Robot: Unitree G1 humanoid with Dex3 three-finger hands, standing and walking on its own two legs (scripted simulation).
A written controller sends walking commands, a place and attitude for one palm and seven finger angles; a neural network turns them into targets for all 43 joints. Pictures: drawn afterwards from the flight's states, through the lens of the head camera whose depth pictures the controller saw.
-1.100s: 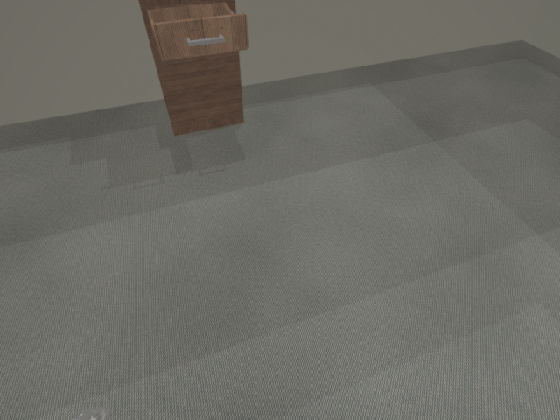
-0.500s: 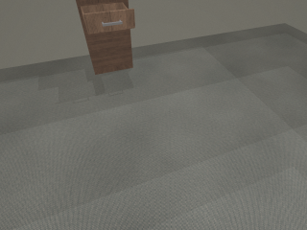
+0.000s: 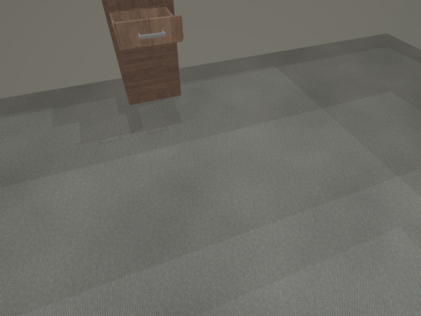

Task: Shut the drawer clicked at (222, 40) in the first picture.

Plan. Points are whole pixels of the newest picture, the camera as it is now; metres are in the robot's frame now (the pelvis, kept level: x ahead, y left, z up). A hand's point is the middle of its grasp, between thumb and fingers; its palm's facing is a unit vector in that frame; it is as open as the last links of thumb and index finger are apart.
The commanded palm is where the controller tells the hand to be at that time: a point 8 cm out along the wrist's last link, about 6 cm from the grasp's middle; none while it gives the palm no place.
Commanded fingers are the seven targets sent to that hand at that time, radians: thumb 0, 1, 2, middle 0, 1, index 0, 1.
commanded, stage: look at it before walking up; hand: left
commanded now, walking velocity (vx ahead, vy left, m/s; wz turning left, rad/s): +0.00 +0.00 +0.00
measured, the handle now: (151, 34) +1.55 +0.43 -0.13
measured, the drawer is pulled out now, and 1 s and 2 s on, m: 0.28 0.28 0.28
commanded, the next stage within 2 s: walk to a spot facing it in 0.44 s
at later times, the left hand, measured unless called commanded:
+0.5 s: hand out of the picture +0.06 +0.25 -0.16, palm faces -0.02 -0.95 -0.32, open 7.3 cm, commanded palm none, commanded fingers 0.00 0.90 0.90 -0.20 -0.30 -0.20 -0.30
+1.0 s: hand out of the picture +0.09 +0.20 -0.19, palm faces -0.02 -0.99 -0.13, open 7.3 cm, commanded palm none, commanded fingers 0.00 0.90 0.90 -0.20 -0.30 -0.20 -0.30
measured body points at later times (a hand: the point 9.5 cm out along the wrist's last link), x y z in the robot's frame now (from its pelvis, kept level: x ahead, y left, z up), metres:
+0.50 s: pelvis +0.00 +0.00 +0.00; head +0.00 +0.00 +0.45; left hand +0.07 +0.30 -0.13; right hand +0.08 -0.29 -0.13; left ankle -0.01 +0.13 -0.75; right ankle +0.00 -0.12 -0.75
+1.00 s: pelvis +0.10 +0.03 -0.01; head +0.11 +0.05 +0.44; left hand +0.09 +0.25 -0.18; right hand +0.00 -0.18 -0.15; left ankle +0.00 +0.13 -0.75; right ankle +0.08 -0.10 -0.68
